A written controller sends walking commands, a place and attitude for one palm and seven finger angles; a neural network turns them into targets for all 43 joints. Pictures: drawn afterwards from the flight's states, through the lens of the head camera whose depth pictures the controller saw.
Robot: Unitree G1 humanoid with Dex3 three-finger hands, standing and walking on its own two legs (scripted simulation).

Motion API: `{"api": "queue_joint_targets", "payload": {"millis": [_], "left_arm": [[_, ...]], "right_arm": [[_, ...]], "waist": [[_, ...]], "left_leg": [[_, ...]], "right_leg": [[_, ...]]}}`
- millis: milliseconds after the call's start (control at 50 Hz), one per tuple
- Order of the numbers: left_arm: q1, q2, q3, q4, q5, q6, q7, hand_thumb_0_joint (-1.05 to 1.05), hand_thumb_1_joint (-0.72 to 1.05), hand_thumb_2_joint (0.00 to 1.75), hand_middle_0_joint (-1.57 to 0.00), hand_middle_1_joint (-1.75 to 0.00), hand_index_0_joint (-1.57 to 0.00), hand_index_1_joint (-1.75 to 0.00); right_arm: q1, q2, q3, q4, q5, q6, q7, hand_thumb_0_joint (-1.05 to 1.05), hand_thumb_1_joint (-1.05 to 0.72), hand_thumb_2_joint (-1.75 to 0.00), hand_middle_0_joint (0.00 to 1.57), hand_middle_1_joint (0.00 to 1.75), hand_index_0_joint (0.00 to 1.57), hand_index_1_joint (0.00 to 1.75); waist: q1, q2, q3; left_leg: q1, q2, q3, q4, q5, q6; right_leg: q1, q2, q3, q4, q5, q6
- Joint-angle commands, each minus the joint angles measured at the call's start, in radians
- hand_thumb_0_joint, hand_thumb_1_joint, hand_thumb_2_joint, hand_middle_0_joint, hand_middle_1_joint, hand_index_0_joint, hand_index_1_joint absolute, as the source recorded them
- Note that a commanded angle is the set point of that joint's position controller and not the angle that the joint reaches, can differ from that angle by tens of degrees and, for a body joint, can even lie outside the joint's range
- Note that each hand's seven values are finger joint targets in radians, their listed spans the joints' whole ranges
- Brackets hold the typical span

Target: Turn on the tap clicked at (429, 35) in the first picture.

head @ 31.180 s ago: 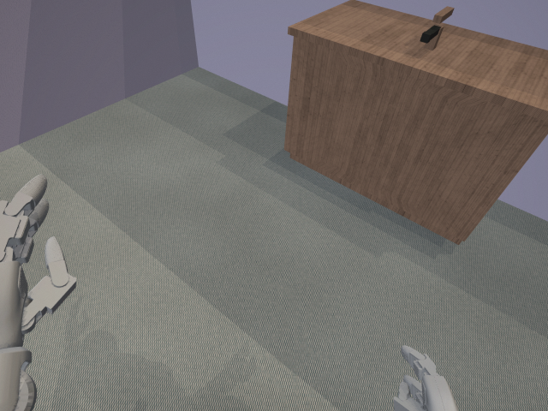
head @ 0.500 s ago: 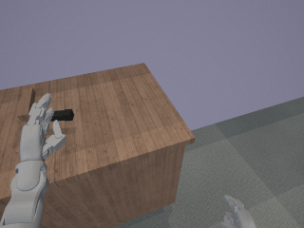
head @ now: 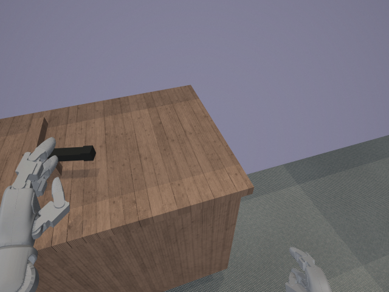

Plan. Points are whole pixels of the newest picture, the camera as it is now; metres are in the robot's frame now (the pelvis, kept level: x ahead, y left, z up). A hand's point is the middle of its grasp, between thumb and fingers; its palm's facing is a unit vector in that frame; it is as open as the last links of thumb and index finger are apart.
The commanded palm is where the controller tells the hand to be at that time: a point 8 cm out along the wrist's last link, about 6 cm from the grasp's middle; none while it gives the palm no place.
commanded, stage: draw the hand back beside the body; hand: left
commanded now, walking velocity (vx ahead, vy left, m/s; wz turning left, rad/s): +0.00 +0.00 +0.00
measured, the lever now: (88, 153) +0.41 +0.33 +0.05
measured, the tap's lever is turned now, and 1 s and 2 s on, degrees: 75 75 75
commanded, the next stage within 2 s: step back with the hand held close in 0.30 s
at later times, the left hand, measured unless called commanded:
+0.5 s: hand (55, 205) +0.19 +0.24 +0.17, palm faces +0.39 -0.84 -0.37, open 7.5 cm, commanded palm +0.15 +0.28 +0.18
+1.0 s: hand out of the picture +0.13 +0.30 +0.16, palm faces +0.40 -0.79 -0.46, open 7.5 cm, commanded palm +0.08 +0.33 +0.18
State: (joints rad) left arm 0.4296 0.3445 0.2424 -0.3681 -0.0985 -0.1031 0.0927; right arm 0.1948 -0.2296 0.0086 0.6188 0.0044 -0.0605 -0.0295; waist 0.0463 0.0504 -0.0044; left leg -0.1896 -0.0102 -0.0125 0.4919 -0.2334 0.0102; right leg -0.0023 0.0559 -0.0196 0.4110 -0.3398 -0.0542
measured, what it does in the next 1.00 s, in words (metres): lifts its right foot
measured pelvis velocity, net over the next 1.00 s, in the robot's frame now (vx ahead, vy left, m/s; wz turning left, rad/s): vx -0.08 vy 0.05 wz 0.01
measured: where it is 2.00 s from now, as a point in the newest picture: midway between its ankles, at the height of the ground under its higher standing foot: outside the picture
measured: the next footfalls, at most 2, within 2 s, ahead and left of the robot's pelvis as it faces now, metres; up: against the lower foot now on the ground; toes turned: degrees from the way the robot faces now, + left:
right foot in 1.06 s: -0.10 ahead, -0.06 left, +0.00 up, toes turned +2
left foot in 1.22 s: -0.03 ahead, +0.14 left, +0.00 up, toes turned -1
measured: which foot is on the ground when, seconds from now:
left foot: down 0.00-1.00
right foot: down 0.00-0.86, up 0.88-1.00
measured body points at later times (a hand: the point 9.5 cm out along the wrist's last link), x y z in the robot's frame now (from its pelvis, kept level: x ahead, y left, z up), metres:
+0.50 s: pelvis -0.01 +0.00 +0.00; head -0.03 -0.02 +0.45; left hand +0.17 +0.28 +0.19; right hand +0.18 -0.23 -0.09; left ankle +0.02 +0.11 -0.74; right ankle -0.07 -0.08 -0.74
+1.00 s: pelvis -0.08 +0.05 +0.00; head -0.06 +0.04 +0.44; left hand +0.10 +0.34 +0.19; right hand +0.09 -0.18 -0.10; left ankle +0.02 +0.12 -0.74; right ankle -0.13 -0.07 -0.72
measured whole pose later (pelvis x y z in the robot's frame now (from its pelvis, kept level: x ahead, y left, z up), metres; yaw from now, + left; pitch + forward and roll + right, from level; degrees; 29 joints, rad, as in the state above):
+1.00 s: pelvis -0.08 +0.05 +0.00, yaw +1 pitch +1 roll -2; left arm 0.47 0.41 0.38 -0.48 -0.06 -0.15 0.12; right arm 0.21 -0.20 0.01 0.58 -0.01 -0.05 -0.07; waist 0.03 0.05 0.01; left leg -0.42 -0.04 0.00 0.47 -0.08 0.07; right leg -0.25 0.06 0.02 0.64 -0.40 0.00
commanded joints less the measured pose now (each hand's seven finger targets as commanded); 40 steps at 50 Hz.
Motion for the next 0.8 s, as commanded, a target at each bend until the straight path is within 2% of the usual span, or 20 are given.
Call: {"api": "queue_joint_targets", "payload": {"millis": [0,60,100,180,240,320,380,400,420,440,460,500,540,560,620,680,700,720,740,780], "left_arm": [[-0.047,0.179,0.142,-0.26,-0.001,-0.069,0.013,0.0,0.9,0.9,-0.2,-0.3,-0.2,-0.3],[-0.073,0.157,0.12,-0.225,-0.003,-0.06,0.012,0.0,0.9,0.9,-0.2,-0.3,-0.2,-0.3],[-0.105,0.169,0.13,-0.222,-0.001,-0.061,0.014,0.0,0.9,0.9,-0.2,-0.3,-0.2,-0.3],[-0.1,0.173,0.13,-0.22,0.0,-0.065,0.018,0.0,0.9,0.9,-0.2,-0.3,-0.2,-0.3],[-0.088,0.182,0.137,-0.255,0.004,-0.07,0.022,0.0,0.9,0.9,-0.2,-0.3,-0.2,-0.3],[-0.076,0.173,0.13,-0.261,0.004,-0.066,0.024,0.0,0.9,0.9,-0.2,-0.3,-0.2,-0.3],[-0.076,0.179,0.136,-0.246,0.001,-0.063,0.024,0.0,0.9,0.9,-0.2,-0.3,-0.2,-0.3],[-0.156,0.211,0.157,-0.267,0.004,-0.066,0.027,0.0,0.9,0.9,-0.2,-0.3,-0.2,-0.3],[-0.329,0.364,0.316,-0.353,0.012,-0.103,0.035,0.0,0.9,0.9,-0.2,-0.3,-0.2,-0.3],[-0.227,0.279,0.258,-0.226,0.017,-0.108,0.021,0.0,0.9,0.9,-0.2,-0.3,-0.2,-0.3],[-0.166,0.24,0.227,-0.183,0.019,-0.1,0.012,0.0,0.9,0.9,-0.2,-0.3,-0.2,-0.3],[-0.107,0.189,0.187,-0.155,0.021,-0.09,-0.002,0.0,0.9,0.9,-0.2,-0.3,-0.2,-0.3],[-0.045,0.148,0.148,-0.165,0.02,-0.08,-0.007,0.0,0.9,0.9,-0.2,-0.3,-0.2,-0.3],[-0.015,0.145,0.145,-0.171,0.018,-0.076,-0.006,0.0,0.9,0.9,-0.2,-0.3,-0.2,-0.3],[0.022,0.169,0.16,-0.236,0.018,-0.077,-0.001,0.0,0.9,0.9,-0.2,-0.3,-0.2,-0.3],[-0.009,0.244,0.217,-0.317,0.018,-0.098,0.015,0.0,0.9,0.9,-0.2,-0.3,-0.2,-0.3],[-0.021,0.3,0.262,-0.347,0.02,-0.108,0.025,0.0,0.9,0.9,-0.2,-0.3,-0.2,-0.3],[-0.023,0.266,0.237,-0.363,0.017,-0.116,0.027,0.0,0.9,0.9,-0.2,-0.3,-0.2,-0.3],[-0.026,0.278,0.25,-0.382,0.017,-0.124,0.033,0.0,0.9,0.9,-0.2,-0.3,-0.2,-0.3],[-0.015,0.265,0.248,-0.384,0.019,-0.13,0.041,0.0,0.9,0.9,-0.2,-0.3,-0.2,-0.3]], "right_arm": [[-0.138,-0.103,-0.04,-0.162,0.008,-0.052,-0.009,0.0,-0.9,-0.9,0.2,0.3,0.2,0.3],[-0.135,-0.104,-0.041,-0.165,0.009,-0.046,-0.016,0.0,-0.9,-0.9,0.2,0.3,0.2,0.3],[-0.14,-0.106,-0.041,-0.163,0.009,-0.045,-0.023,0.0,-0.9,-0.9,0.2,0.3,0.2,0.3],[-0.14,-0.105,-0.043,-0.169,0.007,-0.048,-0.03,0.0,-0.9,-0.9,0.2,0.3,0.2,0.3],[-0.138,-0.102,-0.041,-0.169,0.006,-0.051,-0.028,0.0,-0.9,-0.9,0.2,0.3,0.2,0.3],[-0.134,-0.098,-0.037,-0.163,0.006,-0.053,-0.025,0.0,-0.9,-0.9,0.2,0.3,0.2,0.3],[-0.139,-0.1,-0.039,-0.163,0.008,-0.052,-0.024,0.0,-0.9,-0.9,0.2,0.3,0.2,0.3],[-0.145,-0.102,-0.037,-0.157,0.01,-0.051,-0.027,0.0,-0.9,-0.9,0.2,0.3,0.2,0.3],[-0.136,-0.108,-0.034,-0.184,0.012,-0.036,-0.037,0.0,-0.9,-0.9,0.2,0.3,0.2,0.3],[-0.129,-0.092,-0.029,-0.148,0.005,-0.026,-0.043,0.0,-0.9,-0.9,0.2,0.3,0.2,0.3],[-0.125,-0.095,-0.033,-0.159,0.008,-0.015,-0.041,0.0,-0.9,-0.9,0.2,0.3,0.2,0.3],[-0.117,-0.105,-0.043,-0.187,0.013,0.002,-0.039,0.0,-0.9,-0.9,0.2,0.3,0.2,0.3],[-0.117,-0.109,-0.045,-0.207,0.018,0.019,-0.035,0.0,-0.9,-0.9,0.2,0.3,0.2,0.3],[-0.123,-0.109,-0.044,-0.216,0.019,0.026,-0.034,0.0,-0.9,-0.9,0.2,0.3,0.2,0.3],[-0.134,-0.103,-0.042,-0.235,0.018,0.039,-0.036,0.0,-0.9,-0.9,0.2,0.3,0.2,0.3],[-0.136,-0.1,-0.045,-0.242,0.016,0.033,-0.046,0.0,-0.9,-0.9,0.2,0.3,0.2,0.3],[-0.139,-0.105,-0.048,-0.236,0.014,0.031,-0.052,0.0,-0.9,-0.9,0.2,0.3,0.2,0.3],[-0.136,-0.098,-0.046,-0.235,0.013,0.026,-0.054,0.0,-0.9,-0.9,0.2,0.3,0.2,0.3],[-0.135,-0.104,-0.048,-0.237,0.012,0.018,-0.057,0.0,-0.9,-0.9,0.2,0.3,0.2,0.3],[-0.133,-0.11,-0.047,-0.233,0.006,0.001,-0.061,0.0,-0.9,-0.9,0.2,0.3,0.2,0.3]], "waist": [[0.01,0.02,-0.059],[-0.002,-0.022,-0.032],[-0.002,-0.012,-0.027],[0.005,-0.053,-0.062],[0.01,-0.018,-0.101],[0.006,0.014,-0.089],[0.006,-0.001,-0.067],[0.002,0.024,-0.06],[-0.001,-0.011,0.008],[-0.017,-0.056,-0.016],[-0.019,-0.094,-0.036],[-0.019,-0.075,-0.1],[-0.022,0.009,-0.128],[-0.016,0.021,-0.122],[-0.013,-0.035,-0.118],[-0.023,-0.091,-0.1],[-0.02,-0.064,-0.109],[-0.028,-0.039,-0.101],[-0.026,-0.005,-0.094],[-0.025,0.098,-0.075]], "left_leg": [[0.138,0.018,-0.004,-0.01,0.259,0.036],[0.123,0.019,-0.006,-0.008,0.212,0.036],[0.13,0.015,-0.005,-0.009,0.198,0.039],[0.131,0.012,-0.009,-0.003,0.192,0.042],[0.141,0.009,-0.008,0.003,0.223,0.043],[0.133,0.01,-0.007,0.012,0.242,0.041],[0.118,0.012,-0.008,0.011,0.217,0.039],[0.123,0.01,-0.007,0.008,0.201,0.038],[0.082,0.045,-0.033,0.069,0.211,0.06],[0.079,0.047,-0.035,0.101,0.262,0.062],[0.082,0.045,-0.028,0.113,0.315,0.063],[0.119,0.049,-0.02,0.094,0.413,0.066],[0.134,0.078,-0.044,0.062,0.436,0.069],[0.111,0.089,-0.061,0.05,0.41,0.069],[0.038,0.093,-0.072,0.05,0.301,0.058],[-0.014,0.076,-0.073,0.084,0.123,0.039],[-0.012,0.078,-0.072,0.079,0.096,0.036],[-0.026,0.078,-0.088,0.07,0.067,0.034],[-0.033,0.085,-0.105,0.048,0.029,0.037],[-0.084,0.111,-0.162,-0.051,-0.079,0.045]], "right_leg": [[-0.155,-0.052,0.014,-0.062,0.433,0.025],[-0.185,-0.052,0.011,-0.063,0.39,0.031],[-0.198,-0.051,0.014,-0.068,0.376,0.031],[-0.185,-0.053,0.015,-0.06,0.374,0.034],[-0.161,-0.058,0.015,-0.045,0.418,0.032],[-0.158,-0.062,0.016,-0.038,0.449,0.03],[-0.172,-0.061,0.013,-0.045,0.422,0.031],[-0.181,-0.06,0.018,-0.056,0.397,0.028],[-0.26,-0.123,0.12,-0.091,0.547,0.052],[-0.242,-0.153,0.105,-0.066,0.667,0.052],[-0.225,-0.159,0.1,-0.042,0.762,0.071],[-0.204,-0.146,0.063,0.021,0.812,0.09],[-0.23,-0.125,0.052,0.049,0.65,0.092],[-0.243,-0.117,0.057,0.033,0.549,0.093],[-0.244,-0.132,0.084,-0.018,0.435,0.069],[-0.294,-0.182,0.126,-0.051,0.333,0.013],[-0.306,-0.191,0.134,-0.049,0.306,0.0],[-0.317,-0.187,0.126,-0.036,0.266,-0.007],[-0.334,-0.172,0.119,-0.025,0.219,-0.006],[-0.327,-0.109,0.081,0.018,0.113,0.015]]}}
